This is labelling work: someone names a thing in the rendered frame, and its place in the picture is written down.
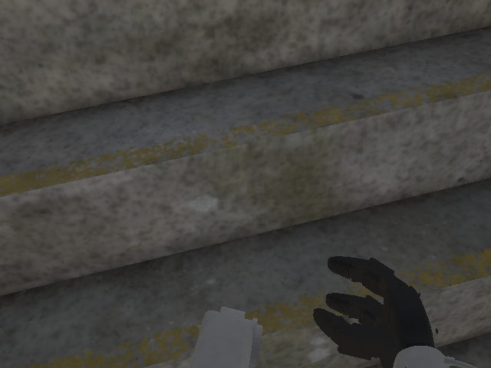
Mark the robot left thigh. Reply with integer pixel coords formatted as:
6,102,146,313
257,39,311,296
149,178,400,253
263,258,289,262
189,306,262,368

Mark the right robot hand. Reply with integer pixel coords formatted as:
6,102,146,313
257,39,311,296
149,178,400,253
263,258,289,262
313,256,438,368

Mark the robot right forearm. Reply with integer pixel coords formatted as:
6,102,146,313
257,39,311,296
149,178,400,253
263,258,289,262
393,346,450,368

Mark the robot left shin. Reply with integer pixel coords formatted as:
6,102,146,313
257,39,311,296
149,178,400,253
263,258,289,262
195,310,219,349

